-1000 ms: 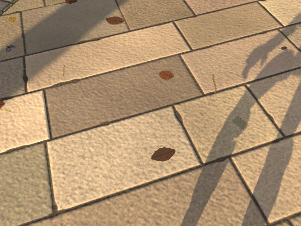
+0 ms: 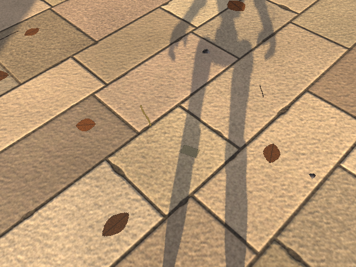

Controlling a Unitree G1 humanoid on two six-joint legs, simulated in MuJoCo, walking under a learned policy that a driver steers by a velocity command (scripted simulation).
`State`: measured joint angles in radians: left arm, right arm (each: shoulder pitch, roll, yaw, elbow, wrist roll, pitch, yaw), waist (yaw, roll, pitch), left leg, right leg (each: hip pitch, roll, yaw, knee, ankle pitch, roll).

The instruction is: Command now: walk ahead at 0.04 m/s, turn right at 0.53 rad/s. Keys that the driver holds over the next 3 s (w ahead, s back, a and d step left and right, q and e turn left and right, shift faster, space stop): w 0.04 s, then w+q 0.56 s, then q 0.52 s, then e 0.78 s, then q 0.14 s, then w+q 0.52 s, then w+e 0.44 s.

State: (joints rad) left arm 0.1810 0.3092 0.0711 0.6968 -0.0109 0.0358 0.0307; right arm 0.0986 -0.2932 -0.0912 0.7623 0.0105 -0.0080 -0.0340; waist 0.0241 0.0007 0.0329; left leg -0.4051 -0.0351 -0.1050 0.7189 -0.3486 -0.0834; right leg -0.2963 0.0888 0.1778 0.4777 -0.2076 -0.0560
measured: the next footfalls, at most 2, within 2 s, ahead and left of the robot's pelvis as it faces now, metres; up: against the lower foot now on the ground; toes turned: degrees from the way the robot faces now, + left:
left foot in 0.10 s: +0.05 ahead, +0.14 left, +0.00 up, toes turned -8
right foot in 0.44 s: +0.18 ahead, -0.12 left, +0.00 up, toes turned +7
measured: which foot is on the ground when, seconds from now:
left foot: up 0.00-0.08, down 0.10-0.44, up 0.46-0.86, down 0.88-1.00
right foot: down 0.00-0.10, up 0.12-0.42, down 0.44-0.88, up 0.90-1.00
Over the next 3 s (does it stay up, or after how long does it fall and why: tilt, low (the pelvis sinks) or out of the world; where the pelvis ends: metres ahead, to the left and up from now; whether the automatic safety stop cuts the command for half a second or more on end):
stays up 0.72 0.22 -0.03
